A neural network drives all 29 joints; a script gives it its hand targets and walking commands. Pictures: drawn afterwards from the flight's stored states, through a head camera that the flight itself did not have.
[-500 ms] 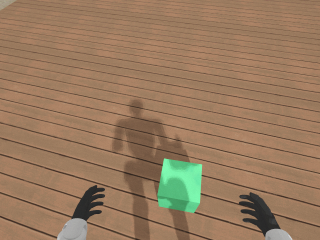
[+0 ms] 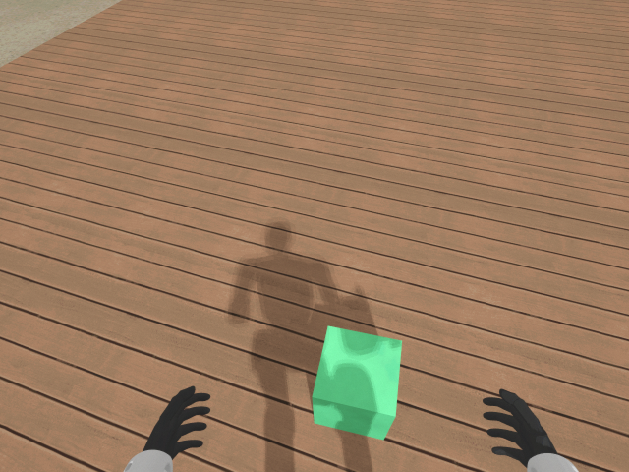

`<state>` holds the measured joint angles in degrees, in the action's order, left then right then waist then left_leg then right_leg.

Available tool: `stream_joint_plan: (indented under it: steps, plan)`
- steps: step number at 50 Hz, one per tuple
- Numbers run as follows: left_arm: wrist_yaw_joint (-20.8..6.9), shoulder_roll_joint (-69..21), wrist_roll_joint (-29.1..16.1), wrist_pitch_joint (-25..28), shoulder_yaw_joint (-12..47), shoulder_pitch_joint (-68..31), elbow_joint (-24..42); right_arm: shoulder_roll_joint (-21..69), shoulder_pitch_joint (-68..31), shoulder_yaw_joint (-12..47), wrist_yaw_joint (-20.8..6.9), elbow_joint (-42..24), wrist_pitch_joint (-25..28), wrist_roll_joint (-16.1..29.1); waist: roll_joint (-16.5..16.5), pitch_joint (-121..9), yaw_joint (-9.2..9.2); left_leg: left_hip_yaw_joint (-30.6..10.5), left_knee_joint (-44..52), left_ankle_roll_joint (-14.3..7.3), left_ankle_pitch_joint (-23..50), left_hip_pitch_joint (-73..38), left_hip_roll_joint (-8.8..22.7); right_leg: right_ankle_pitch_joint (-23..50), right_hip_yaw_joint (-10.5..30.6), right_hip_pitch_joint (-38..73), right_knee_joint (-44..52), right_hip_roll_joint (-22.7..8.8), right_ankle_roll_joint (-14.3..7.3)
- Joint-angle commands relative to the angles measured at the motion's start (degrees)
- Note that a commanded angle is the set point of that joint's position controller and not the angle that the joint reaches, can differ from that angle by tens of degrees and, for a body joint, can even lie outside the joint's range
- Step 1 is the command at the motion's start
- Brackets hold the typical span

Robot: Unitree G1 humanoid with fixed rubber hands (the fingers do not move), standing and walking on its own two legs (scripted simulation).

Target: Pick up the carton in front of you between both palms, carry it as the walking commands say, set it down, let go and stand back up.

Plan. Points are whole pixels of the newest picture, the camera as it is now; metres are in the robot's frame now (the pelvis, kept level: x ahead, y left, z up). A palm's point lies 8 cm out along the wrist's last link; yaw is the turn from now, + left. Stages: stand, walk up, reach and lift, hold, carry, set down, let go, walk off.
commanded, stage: stand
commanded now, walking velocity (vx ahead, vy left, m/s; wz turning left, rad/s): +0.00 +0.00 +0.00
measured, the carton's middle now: (356, 383) +0.44 -0.06 -0.65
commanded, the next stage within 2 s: none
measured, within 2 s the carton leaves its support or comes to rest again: neither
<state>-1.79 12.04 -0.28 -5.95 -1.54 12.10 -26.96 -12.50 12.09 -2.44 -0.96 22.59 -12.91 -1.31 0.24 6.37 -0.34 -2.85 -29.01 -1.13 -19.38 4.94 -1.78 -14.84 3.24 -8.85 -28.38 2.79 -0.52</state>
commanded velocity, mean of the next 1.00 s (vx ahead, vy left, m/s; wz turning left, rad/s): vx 0.00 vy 0.00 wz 0.00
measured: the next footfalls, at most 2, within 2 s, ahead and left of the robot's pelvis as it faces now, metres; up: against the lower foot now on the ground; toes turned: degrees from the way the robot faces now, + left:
none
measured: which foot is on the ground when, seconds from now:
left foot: down 0.00-1.00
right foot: down 0.00-1.00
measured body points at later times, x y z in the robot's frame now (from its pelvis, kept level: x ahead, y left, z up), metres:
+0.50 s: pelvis +0.02 -0.01 +0.00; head +0.03 -0.03 +0.45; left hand +0.15 +0.29 -0.08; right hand +0.18 -0.29 -0.11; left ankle -0.03 +0.11 -0.74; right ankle +0.01 -0.11 -0.74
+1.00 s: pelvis +0.00 -0.02 +0.01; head +0.00 -0.03 +0.46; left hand +0.10 +0.29 -0.09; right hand +0.13 -0.32 -0.11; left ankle -0.03 +0.11 -0.74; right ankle +0.01 -0.11 -0.74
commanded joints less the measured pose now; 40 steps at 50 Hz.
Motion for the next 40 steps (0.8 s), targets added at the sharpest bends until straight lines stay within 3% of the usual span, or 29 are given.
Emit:
stream_joint_plan:
  steps: [1, 2, 3, 5, 6, 7, 8, 10, 12, 13, 15, 16, 17, 18, 19, 20, 22, 24, 26, 27, 28, 29, 30, 31, 32, 33, 35, 36, 40]
  plan:
    - [2.9, 14.2, 3.5, 3.5, -3.5, -3.0, -3.7, -12.2, -3.2, -2.7, 1.9, 4.3, 8.8, -1.0, 2.8, -3.5, 0.52, -3.0, 4.2, 1.6, -0.6, 8.9, 2.2, -1.4, 3.1, -6.6, 4.1, -5.3, 0.7]
    - [3.0, 13.5, 3.5, 4.3, -3.7, -2.6, -3.5, -11.9, -2.3, -2.6, 1.9, 5.1, 9.5, -1.0, -0.5, -3.8, 0.46, -3.7, 3.6, 1.2, -0.9, 8.2, 3.0, -2.4, 3.1, -6.5, 5.1, -5.4, 0.3]
    - [3.0, 12.8, 3.4, 5.1, -3.3, -3.6, -3.6, -12.1, -2.9, -2.9, 1.9, 5.8, 10.7, -1.3, -1.1, -7.5, 1.66, -5.4, 3.4, 0.8, -1.0, 6.9, 3.1, -4.6, 4.4, -6.4, 5.1, -5.8, 0.1]
    - [2.8, 11.7, 3.2, 6.0, -3.3, -3.9, -4.6, -11.5, -4.0, -2.0, 1.6, 7.8, 11.8, -1.3, -1.1, -8.1, 0.29, -5.0, 2.6, 0.7, 2.4, 7.0, 3.4, 1.8, 3.3, -4.6, 3.8, -4.8, 0.0]
    - [2.5, 12.3, 3.1, 6.2, -3.0, -4.1, -5.6, -13.0, -3.5, -2.3, 1.4, 8.2, 12.3, -0.9, 0.1, -8.3, 0.48, -5.9, 2.9, 0.8, 7.4, 7.8, 4.0, 6.8, 3.3, -3.3, 2.4, -5.2, -0.6]
    - [2.3, 11.9, 2.7, 6.3, -3.1, -2.7, -6.7, -12.1, -2.9, -2.3, 1.5, 8.6, 12.3, -1.1, 1.4, -8.9, 1.17, -5.8, 3.1, 0.3, 8.8, 5.4, 4.0, 8.7, 4.1, -4.7, 2.7, -6.7, -0.5]
    - [2.5, 12.7, 2.7, 6.5, -3.3, -3.6, -7.5, -12.6, -3.9, -2.1, 1.3, 9.8, 12.3, -1.0, 0.9, -9.7, 0.41, -5.8, 2.8, 0.9, 11.6, 5.5, 4.5, 9.4, 1.8, -3.6, 1.7, -5.4, -0.3]
    - [2.8, 13.1, 2.4, 6.2, -3.5, -3.3, -8.3, -13.5, -5.0, -1.6, 1.7, 10.9, 12.6, -0.7, 2.7, -9.0, 0.36, -5.3, 2.4, 0.9, 14.4, 6.6, 4.0, 12.4, 3.2, -1.9, 2.3, -5.5, -0.2]
    - [2.7, 13.9, 2.4, 6.7, -3.3, -2.8, -9.1, -13.1, -4.2, -1.1, 1.8, 12.5, 13.1, -1.0, -1.4, -10.1, -0.05, -5.6, 2.1, 0.7, 16.6, 5.8, 5.0, 15.3, 3.3, -0.4, 2.2, -7.0, -0.4]
    - [2.7, 15.0, 2.3, 6.5, -3.3, -2.3, -10.3, -14.1, -2.4, -1.2, 2.0, 13.7, 13.0, -0.7, 0.4, -9.2, 0.71, -5.9, 2.8, 1.0, 18.1, 5.1, 4.9, 15.8, 3.4, -1.1, 2.3, -6.7, -0.7]
    - [2.8, 13.8, 2.3, 6.9, -2.9, -2.6, -11.1, -14.8, -4.3, -1.3, 2.3, 13.9, 13.1, -0.9, 0.1, -10.4, 0.40, -6.6, 2.2, 0.2, 22.4, 3.4, 5.0, 20.2, 2.8, -1.0, 1.9, -6.8, -0.4]
    - [3.0, 14.7, 2.3, 7.1, -3.0, -2.4, -11.3, -14.5, -4.5, -1.0, 2.4, 14.9, 12.7, -0.5, -3.6, -12.2, -0.09, -5.7, 1.9, 0.7, 21.9, 2.0, 4.9, 20.0, 1.9, -0.8, 2.5, -6.0, 0.1]
    - [3.1, 14.4, 2.1, 6.9, -2.8, -3.1, -12.5, -14.6, -3.8, -1.2, 2.5, 15.6, 12.8, -0.6, -3.8, -11.4, 1.26, -5.9, 2.2, 0.6, 23.2, 2.2, 5.8, 20.2, 2.6, 0.2, 2.3, -6.8, -0.3]
    - [3.1, 14.3, 2.3, 6.9, -2.9, -3.4, -11.9, -15.3, -3.4, -1.2, 2.6, 16.4, 12.7, -0.6, -2.3, -11.3, 0.08, -5.7, 2.5, 0.8, 23.4, 4.2, 4.8, 19.9, 2.4, 1.1, 2.2, -6.3, 0.0]
    - [3.1, 16.0, 2.0, 6.8, -3.5, -2.1, -12.5, -16.2, -1.2, -1.4, 2.5, 16.9, 12.9, -0.4, 0.5, -10.1, 1.02, -5.7, 3.2, 0.8, 22.8, 4.2, 5.6, 19.8, 3.8, 1.2, 2.2, -7.6, -0.8]
    - [3.4, 15.6, 1.7, 6.6, -3.3, -2.3, -13.3, -16.3, -4.4, -1.1, 2.3, 17.2, 13.1, -0.8, 1.2, -11.9, 0.18, -4.8, 2.6, 1.3, 23.8, 3.3, 4.7, 22.2, 3.2, 2.5, 2.1, -7.1, -0.9]
    - [3.2, 16.3, 2.3, 6.6, -3.3, -1.2, -14.4, -15.6, -3.1, -0.6, 2.7, 18.6, 13.2, -0.3, -1.5, -8.9, -0.63, -5.7, 3.1, 1.2, 26.5, 3.8, 5.4, 24.6, 2.3, 3.1, 2.6, -7.0, -0.8]
    - [3.3, 16.6, 2.0, 6.9, -3.5, -2.5, -14.3, -15.0, -2.9, -0.1, 2.5, 18.6, 13.3, -0.5, 0.8, -9.7, -0.03, -5.8, 4.4, 1.1, 24.1, 3.0, 5.0, 22.3, 3.5, 2.5, 3.3, -7.2, -0.5]
    - [3.3, 14.8, 1.7, 6.7, -2.6, -3.8, -15.0, -16.5, -3.6, -0.2, 2.7, 19.5, 13.5, -0.4, -0.8, -10.9, 0.12, -5.4, 4.1, 0.8, 24.0, 2.3, 5.3, 21.4, 2.6, 2.7, 3.7, -7.4, -0.7]
    - [3.6, 15.9, 1.3, 6.3, -3.1, -4.0, -15.1, -15.4, -4.5, -0.1, 2.6, 19.6, 13.4, -0.6, -1.7, -8.7, -0.19, -5.5, 4.2, 0.7, 23.1, 3.6, 5.4, 21.4, 4.2, 2.8, 3.7, -7.8, -1.0]
    - [3.2, 16.1, 1.6, 6.4, -3.3, -2.6, -15.9, -16.8, -3.3, -0.4, 2.5, 20.2, 13.3, -0.6, -0.6, -7.4, -0.46, -6.2, 4.7, 0.5, 19.8, 4.6, 5.4, 19.1, 3.3, 1.8, 4.6, -7.6, -1.3]
    - [3.3, 16.7, 2.1, 6.4, -3.0, -3.2, -15.8, -16.0, -4.6, -0.3, 2.5, 20.3, 13.2, -0.7, -1.8, -5.9, -0.30, -7.2, 5.7, 0.5, 15.0, 4.9, 5.1, 14.8, 3.8, 0.2, 6.2, -7.4, -1.3]
    - [3.3, 17.2, 2.3, 6.5, -3.3, -4.1, -16.7, -16.0, -4.2, -0.3, 2.6, 21.1, 13.2, -1.0, 0.6, -5.7, 0.04, -6.6, 6.9, 0.4, 13.0, 5.2, 5.1, 13.7, 4.7, 1.0, 6.7, -8.1, -1.2]
    - [3.1, 16.7, 1.7, 6.8, -3.1, -3.9, -16.7, -16.7, -3.4, -0.4, 2.7, 21.1, 13.3, -0.7, 1.2, -7.7, 0.26, -6.0, 6.0, 0.3, 18.2, 4.0, 5.4, 18.1, 4.2, 2.7, 6.1, -8.5, -1.4]
    - [3.1, 16.5, 2.0, 6.9, -2.9, -3.6, -17.6, -17.0, -3.3, 0.0, 2.9, 22.0, 13.4, -0.6, -1.7, -10.1, 0.18, -6.7, 6.1, 0.5, 17.7, 2.8, 5.6, 16.4, 3.6, 2.9, 5.9, -8.1, -1.3]
    - [3.1, 16.1, 2.2, 7.2, -2.7, -4.3, -17.2, -17.3, -5.0, -0.1, 2.7, 21.8, 13.6, -0.5, -0.3, -9.0, 0.81, -7.3, 6.2, 0.3, 16.0, 2.3, 5.9, 16.0, 3.4, 1.5, 7.0, -7.4, -1.1]
    - [2.8, 15.5, 1.7, 7.3, -2.7, -4.9, -17.7, -15.7, -4.1, 0.3, 2.4, 22.2, 13.9, -0.8, -0.1, -9.5, 0.38, -6.7, 6.4, 0.2, 14.9, 2.8, 5.8, 13.7, 4.1, 2.3, 7.0, -7.8, -0.8]
    - [2.9, 16.0, 1.4, 7.2, -2.6, -4.4, -18.0, -17.5, -3.6, 0.0, 2.5, 23.0, 13.9, -0.3, 1.4, -9.8, 0.86, -6.9, 7.3, 0.5, 18.6, 3.1, 6.0, 15.9, 4.3, 3.3, 6.0, -8.6, -1.3]
    - [2.7, 17.6, 1.8, 7.1, -2.6, -5.0, -19.8, -16.6, -4.1, 0.8, 2.5, 24.7, 14.3, -0.4, 0.5, -6.8, -0.32, -7.4, 7.9, 0.3, 15.4, 4.2, 5.8, 12.5, 4.1, 1.9, 7.9, -8.0, -0.8]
